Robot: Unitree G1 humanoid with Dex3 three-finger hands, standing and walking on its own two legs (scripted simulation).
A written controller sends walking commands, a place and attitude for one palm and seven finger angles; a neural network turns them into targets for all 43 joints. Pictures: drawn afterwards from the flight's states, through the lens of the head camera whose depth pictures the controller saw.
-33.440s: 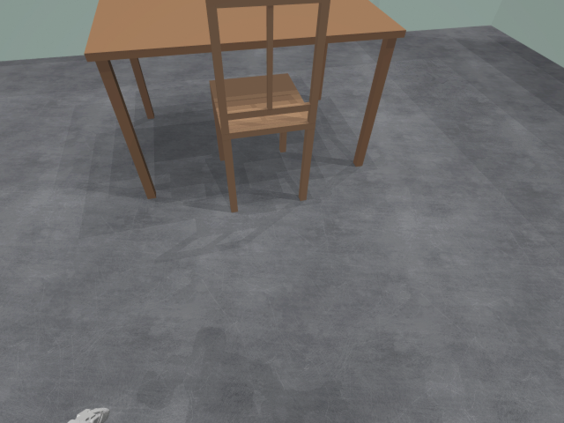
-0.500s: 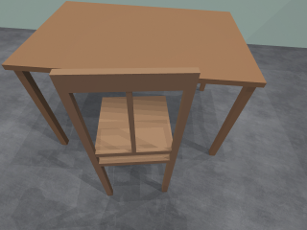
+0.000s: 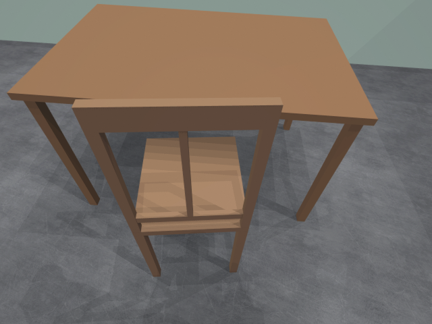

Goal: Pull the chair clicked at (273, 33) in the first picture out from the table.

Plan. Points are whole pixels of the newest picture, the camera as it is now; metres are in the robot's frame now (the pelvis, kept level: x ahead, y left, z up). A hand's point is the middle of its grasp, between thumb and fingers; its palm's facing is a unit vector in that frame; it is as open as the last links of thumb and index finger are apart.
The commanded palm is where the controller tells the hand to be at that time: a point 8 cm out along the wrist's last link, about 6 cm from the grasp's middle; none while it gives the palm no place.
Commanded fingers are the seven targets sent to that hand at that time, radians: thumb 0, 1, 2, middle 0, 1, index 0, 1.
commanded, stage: shuffle to correct the standing spot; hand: left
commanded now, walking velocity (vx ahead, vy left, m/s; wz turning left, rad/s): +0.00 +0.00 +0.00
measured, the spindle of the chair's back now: (187, 179) +0.45 +0.10 -0.06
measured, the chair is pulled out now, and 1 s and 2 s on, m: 0.13 0.13 0.13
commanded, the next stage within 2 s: come to a stop and stand still in 0.92 s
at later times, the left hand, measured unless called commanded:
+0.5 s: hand out of the picture -0.03 +0.12 -0.18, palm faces +0.14 -0.97 -0.18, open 7.4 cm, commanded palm none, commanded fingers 0.00 0.90 0.90 -0.20 -0.30 -0.20 -0.30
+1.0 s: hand out of the picture -0.01 +0.06 -0.21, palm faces +0.16 -0.98 -0.14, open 7.4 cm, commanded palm none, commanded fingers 0.00 0.90 0.90 -0.20 -0.30 -0.20 -0.30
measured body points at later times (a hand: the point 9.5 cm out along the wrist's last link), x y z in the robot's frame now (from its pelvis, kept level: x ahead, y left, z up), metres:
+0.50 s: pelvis +0.02 -0.05 -0.01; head +0.05 -0.04 +0.44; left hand -0.04 +0.17 -0.17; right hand +0.03 -0.27 -0.17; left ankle -0.01 +0.10 -0.74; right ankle -0.01 -0.14 -0.74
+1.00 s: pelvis +0.04 -0.10 -0.02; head +0.07 -0.06 +0.42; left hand -0.02 +0.12 -0.19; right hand +0.14 -0.32 -0.16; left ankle +0.04 -0.03 -0.75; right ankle -0.01 -0.14 -0.74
